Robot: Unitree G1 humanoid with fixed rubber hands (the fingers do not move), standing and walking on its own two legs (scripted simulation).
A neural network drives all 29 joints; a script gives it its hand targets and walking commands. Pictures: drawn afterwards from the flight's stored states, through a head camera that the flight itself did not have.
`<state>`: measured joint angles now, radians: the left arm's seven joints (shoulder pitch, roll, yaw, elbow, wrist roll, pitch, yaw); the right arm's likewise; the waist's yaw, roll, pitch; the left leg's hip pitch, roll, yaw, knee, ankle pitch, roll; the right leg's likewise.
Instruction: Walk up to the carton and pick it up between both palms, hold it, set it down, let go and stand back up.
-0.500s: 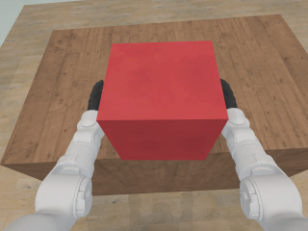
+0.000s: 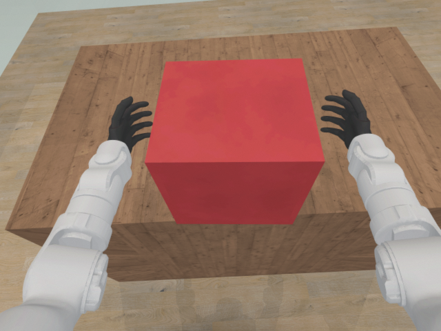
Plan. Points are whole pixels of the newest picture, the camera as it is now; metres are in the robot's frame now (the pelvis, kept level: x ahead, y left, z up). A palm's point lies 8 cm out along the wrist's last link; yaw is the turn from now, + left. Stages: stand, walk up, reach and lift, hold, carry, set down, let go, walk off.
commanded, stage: set down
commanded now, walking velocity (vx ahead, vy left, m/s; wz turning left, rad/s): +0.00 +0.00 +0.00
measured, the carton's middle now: (233, 148) +0.46 +0.02 +0.03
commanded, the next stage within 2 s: none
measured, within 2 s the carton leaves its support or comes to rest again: neither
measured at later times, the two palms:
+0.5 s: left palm (85, 109) +0.42 +0.24 +0.17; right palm (374, 97) +0.46 -0.20 +0.17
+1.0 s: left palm (92, 146) +0.38 +0.24 +0.13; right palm (380, 146) +0.40 -0.22 +0.12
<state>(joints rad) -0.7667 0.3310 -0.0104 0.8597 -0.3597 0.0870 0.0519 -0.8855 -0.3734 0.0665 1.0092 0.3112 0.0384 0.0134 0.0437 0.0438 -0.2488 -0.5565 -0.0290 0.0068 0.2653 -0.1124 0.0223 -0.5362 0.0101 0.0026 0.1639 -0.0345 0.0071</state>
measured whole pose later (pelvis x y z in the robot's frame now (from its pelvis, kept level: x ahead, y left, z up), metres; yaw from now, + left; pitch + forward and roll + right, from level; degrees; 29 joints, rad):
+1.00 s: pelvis -0.03 -0.01 +0.01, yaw +1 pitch +11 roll +0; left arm -0.68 0.41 0.11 0.50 -0.31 0.47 0.01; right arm -0.73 -0.36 -0.07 0.56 0.27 0.43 -0.06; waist 0.02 0.02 -0.06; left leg -0.31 -0.03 -0.01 0.18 -0.06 0.02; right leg -0.30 0.01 -0.02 0.11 -0.01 -0.02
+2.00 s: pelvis -0.01 -0.01 +0.01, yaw +0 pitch +3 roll -1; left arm 0.02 0.26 0.07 0.27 -0.23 0.04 0.00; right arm 0.01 -0.33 0.04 0.33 0.31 -0.02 -0.01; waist 0.06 0.01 -0.03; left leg -0.18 -0.02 0.00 0.31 -0.18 0.02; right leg -0.18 0.03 0.00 0.25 -0.12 -0.01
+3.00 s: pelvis +0.02 -0.02 -0.01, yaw +0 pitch +6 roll +1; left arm 0.18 0.19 0.01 0.42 0.05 0.16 0.05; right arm 0.08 -0.20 0.02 0.87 0.01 -0.31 -0.03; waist -0.03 -0.04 0.00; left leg -0.29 -0.02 0.01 0.52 -0.33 0.01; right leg -0.34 0.02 0.00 0.56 -0.32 -0.03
